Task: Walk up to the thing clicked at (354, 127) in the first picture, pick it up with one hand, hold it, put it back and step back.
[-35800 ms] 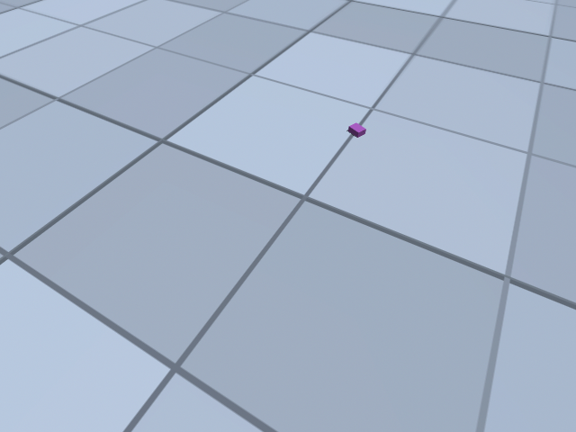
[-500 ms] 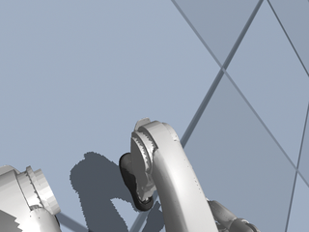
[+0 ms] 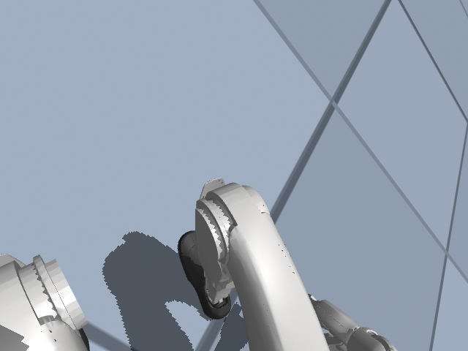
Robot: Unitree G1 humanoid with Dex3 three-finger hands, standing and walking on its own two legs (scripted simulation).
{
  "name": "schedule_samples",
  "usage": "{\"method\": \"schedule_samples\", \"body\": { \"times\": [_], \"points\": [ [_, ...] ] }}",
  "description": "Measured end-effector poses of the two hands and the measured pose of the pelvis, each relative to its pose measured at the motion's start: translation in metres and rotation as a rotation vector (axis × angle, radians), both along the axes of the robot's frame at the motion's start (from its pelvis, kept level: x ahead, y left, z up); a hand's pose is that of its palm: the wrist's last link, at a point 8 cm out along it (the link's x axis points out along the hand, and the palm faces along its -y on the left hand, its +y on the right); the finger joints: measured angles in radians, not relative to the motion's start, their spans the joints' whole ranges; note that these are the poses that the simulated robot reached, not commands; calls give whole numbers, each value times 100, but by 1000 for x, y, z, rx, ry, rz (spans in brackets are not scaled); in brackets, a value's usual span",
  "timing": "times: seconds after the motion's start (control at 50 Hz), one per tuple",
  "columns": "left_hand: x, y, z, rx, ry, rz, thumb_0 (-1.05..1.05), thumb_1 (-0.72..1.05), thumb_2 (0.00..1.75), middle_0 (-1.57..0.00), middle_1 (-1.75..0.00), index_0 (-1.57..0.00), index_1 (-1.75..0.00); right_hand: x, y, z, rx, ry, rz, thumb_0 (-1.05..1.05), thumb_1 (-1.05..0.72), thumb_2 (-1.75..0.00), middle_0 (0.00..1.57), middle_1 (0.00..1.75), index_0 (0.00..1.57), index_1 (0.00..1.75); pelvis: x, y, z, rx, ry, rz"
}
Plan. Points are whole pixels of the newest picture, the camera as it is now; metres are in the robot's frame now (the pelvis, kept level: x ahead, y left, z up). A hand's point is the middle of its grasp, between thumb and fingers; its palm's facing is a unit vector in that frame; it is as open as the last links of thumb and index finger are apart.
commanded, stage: close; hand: left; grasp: from above
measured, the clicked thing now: out of the picture +0.45 +0.38 -0.28
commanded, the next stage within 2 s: settle in 0.30 s
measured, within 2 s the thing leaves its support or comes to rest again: leaves its support in 0.64 s
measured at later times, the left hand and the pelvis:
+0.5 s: hand out of the picture +0.44 +0.38 -0.24, palm faces -0.42 -0.18 -0.89, open 9.0 cm; pelvis +0.00 +0.00 +0.00, yaw +0 degrees
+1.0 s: hand out of the picture +0.44 +0.40 -0.16, palm faces -0.39 -0.14 -0.91, open 8.9 cm; pelvis +0.00 +0.00 +0.01, yaw +2 degrees
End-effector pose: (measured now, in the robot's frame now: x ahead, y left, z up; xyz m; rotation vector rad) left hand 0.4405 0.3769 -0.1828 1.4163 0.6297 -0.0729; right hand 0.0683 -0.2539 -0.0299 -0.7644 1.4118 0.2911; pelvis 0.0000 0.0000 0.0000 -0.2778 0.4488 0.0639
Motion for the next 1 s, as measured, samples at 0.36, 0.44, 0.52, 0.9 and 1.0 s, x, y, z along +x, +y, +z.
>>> {"method": "schedule_samples", "body": {
  "times": [0.36,0.44,0.52,0.9,1.0],
  "points": [
    [1,5,2,-3,12,-7,1,25,20,-75,-35,-79,-32,3,-4,-3,-2,15,-10,0,-89,-90,20,30,20,30,2,-2,1,3,9,1],
    [0,5,2,-6,9,-10,1,25,18,-76,-34,-80,-31,5,-4,-3,-9,15,-6,0,-89,-90,20,30,20,30,2,-1,1,0,9,1],
    [1,5,3,-7,9,-10,1,23,18,-78,-33,-82,-30,4,-3,-2,-8,17,-7,0,-89,-90,20,30,20,30,2,-1,2,0,10,2],
    [8,17,55,36,-56,4,1,20,14,-86,-25,-90,-23,19,-4,-7,31,-48,-67,1,-90,-90,21,30,20,30,4,-2,8,11,60,18],
    [5,20,77,53,-19,10,2,21,12,-87,-23,-92,-21,27,-5,-11,58,-84,-101,1,-90,-90,21,30,20,30,3,-3,12,23,79,28]
  ]
}}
